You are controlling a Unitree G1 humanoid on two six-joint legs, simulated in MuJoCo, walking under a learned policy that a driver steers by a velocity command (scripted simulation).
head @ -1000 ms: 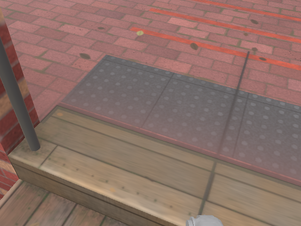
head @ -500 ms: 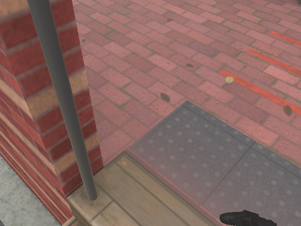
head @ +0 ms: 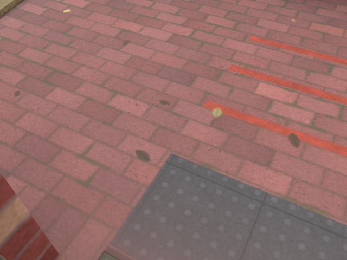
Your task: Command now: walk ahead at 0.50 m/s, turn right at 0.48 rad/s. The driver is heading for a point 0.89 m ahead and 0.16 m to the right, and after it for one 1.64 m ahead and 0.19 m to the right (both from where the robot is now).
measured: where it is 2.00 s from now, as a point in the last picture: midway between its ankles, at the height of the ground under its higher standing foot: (230, 156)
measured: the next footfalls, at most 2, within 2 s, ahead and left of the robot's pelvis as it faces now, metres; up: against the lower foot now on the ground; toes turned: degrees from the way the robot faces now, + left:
right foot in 0.02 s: +0.16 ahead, -0.10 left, +0.16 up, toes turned -5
left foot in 0.52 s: +0.46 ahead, +0.07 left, +0.16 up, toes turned -18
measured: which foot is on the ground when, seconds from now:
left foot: down 0.00-0.06, up 0.08-0.50, down 0.52-1.00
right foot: up 0.00-0.00, down 0.02-0.54, up 0.56-1.00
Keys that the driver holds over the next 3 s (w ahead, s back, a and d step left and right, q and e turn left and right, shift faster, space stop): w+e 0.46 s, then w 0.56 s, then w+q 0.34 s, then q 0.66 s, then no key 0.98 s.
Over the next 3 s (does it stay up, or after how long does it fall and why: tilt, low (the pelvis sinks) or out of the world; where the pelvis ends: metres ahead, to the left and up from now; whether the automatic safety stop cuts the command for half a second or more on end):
stays up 0.84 -0.17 0.14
